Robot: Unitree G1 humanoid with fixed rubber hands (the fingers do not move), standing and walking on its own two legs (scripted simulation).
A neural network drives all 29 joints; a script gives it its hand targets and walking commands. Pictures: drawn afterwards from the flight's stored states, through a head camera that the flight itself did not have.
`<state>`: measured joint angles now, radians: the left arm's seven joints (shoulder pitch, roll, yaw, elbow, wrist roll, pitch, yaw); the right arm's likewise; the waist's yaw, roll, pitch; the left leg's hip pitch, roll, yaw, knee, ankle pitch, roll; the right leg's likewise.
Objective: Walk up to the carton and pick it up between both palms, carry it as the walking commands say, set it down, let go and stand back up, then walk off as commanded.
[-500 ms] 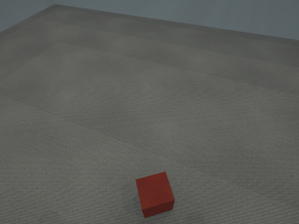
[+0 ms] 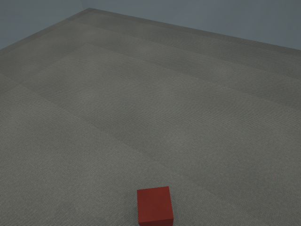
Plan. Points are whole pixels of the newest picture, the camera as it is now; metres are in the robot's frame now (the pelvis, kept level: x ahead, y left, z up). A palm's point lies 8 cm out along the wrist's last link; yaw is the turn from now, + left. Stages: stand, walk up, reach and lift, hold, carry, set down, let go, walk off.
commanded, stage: walk up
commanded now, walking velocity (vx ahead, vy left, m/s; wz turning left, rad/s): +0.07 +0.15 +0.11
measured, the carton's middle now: (155, 209) +0.35 +0.04 -0.66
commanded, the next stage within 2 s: none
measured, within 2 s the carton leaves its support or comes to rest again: neither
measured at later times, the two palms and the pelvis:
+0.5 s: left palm out of the picture +0.02 +0.30 -0.16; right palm out of the picture +0.11 -0.14 -0.13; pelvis +0.03 +0.07 +0.00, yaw +0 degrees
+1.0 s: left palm out of the picture +0.06 +0.23 -0.13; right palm out of the picture +0.00 -0.23 -0.15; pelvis +0.01 +0.01 +0.01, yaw +0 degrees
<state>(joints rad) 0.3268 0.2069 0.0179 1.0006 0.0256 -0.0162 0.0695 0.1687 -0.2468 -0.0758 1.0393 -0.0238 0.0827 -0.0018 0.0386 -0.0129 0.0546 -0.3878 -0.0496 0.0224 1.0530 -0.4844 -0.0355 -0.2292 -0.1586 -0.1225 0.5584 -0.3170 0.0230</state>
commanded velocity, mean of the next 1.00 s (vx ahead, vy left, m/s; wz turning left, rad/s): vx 0.00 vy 0.00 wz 0.04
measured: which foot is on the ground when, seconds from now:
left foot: up 0.00-0.28, down 0.30-0.80, up 0.82-1.00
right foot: down 0.00-0.30, up 0.32-0.74, down 0.76-1.00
